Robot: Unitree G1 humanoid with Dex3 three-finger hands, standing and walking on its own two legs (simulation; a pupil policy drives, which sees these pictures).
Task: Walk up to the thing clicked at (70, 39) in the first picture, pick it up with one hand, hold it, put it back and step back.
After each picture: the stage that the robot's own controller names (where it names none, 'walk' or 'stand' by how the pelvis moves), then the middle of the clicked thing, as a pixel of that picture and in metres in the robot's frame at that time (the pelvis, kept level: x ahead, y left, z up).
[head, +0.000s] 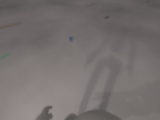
stand; (70, 39) +1.83 +0.58 -0.72
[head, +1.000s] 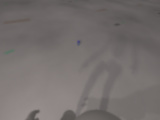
walk; (78, 43) +1.75 +0.29 -0.70
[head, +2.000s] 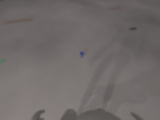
walk; (81, 54) +1.21 +0.18 -0.71
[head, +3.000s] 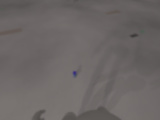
walk; (74, 74) +0.75 +0.23 -0.71
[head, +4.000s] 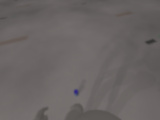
walk; (76, 92) +0.44 +0.22 -0.70
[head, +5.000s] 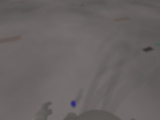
stand; (73, 104) +0.30 +0.17 -0.72
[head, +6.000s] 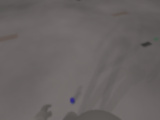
stand; (72, 101) +0.30 +0.19 -0.72
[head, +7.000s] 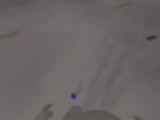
stand; (73, 96) +0.31 +0.22 -0.71
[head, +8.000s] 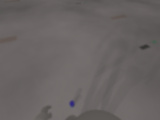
stand; (72, 104) +0.28 +0.19 -0.72
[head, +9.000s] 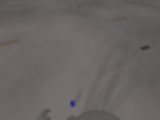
stand; (72, 104) +0.31 +0.20 -0.73
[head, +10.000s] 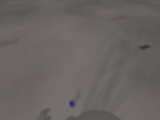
stand; (71, 104) +0.30 +0.21 -0.73
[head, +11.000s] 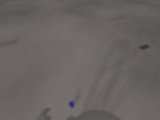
go down; (71, 104) +0.29 +0.21 -0.73
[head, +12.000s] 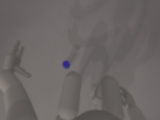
go down; (66, 65) +0.40 +0.20 -0.35
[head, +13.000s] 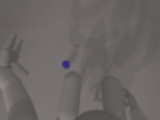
approach; (66, 65) +0.40 +0.21 -0.32
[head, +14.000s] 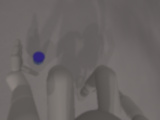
close in; (38, 58) +0.39 +0.25 -0.23
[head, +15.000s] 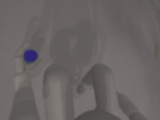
close; (30, 57) +0.39 +0.26 -0.23
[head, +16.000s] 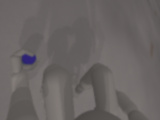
lift; (28, 59) +0.37 +0.26 -0.23
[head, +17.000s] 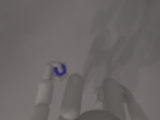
lift; (60, 72) +0.30 +0.22 -0.06
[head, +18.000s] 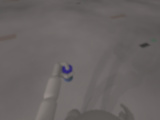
lift; (67, 73) +0.33 +0.17 +0.04
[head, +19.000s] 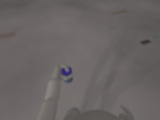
hold; (67, 75) +0.33 +0.17 +0.01
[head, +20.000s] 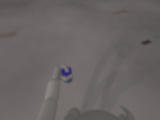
hold; (67, 75) +0.32 +0.18 +0.00
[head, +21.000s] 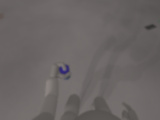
crouch; (65, 72) +0.35 +0.18 -0.05
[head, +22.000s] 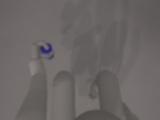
lower; (47, 52) +0.45 +0.25 -0.13
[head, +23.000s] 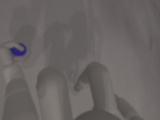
lower; (19, 53) +0.42 +0.28 -0.24
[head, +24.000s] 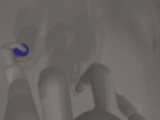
lower; (22, 53) +0.41 +0.28 -0.23
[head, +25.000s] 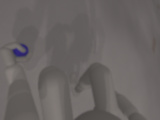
lower; (21, 53) +0.41 +0.28 -0.23
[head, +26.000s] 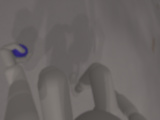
lower; (21, 54) +0.41 +0.28 -0.23
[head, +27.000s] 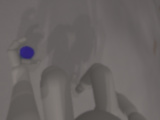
open; (26, 54) +0.40 +0.27 -0.23
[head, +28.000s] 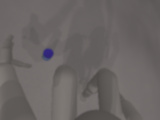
stand; (47, 55) +0.41 +0.25 -0.25
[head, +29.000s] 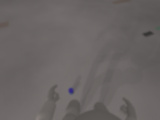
stand; (71, 91) +0.36 +0.19 -0.62
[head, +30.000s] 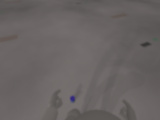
stand; (72, 99) +0.35 +0.19 -0.67
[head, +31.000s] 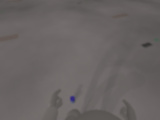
stand; (72, 99) +0.35 +0.19 -0.67
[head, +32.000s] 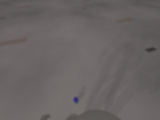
stand; (75, 100) +0.37 +0.18 -0.72
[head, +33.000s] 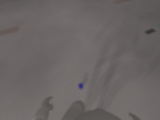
walk; (80, 86) +0.43 +0.12 -0.70
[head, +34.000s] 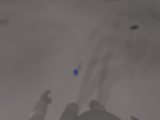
walk; (75, 73) +0.64 +0.16 -0.70
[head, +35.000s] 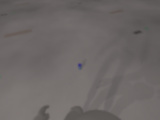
stand; (79, 66) +0.94 +0.25 -0.70
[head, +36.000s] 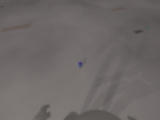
stand; (80, 65) +0.93 +0.20 -0.72
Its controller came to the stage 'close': yes
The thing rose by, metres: 0.71
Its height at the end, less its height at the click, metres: +0.00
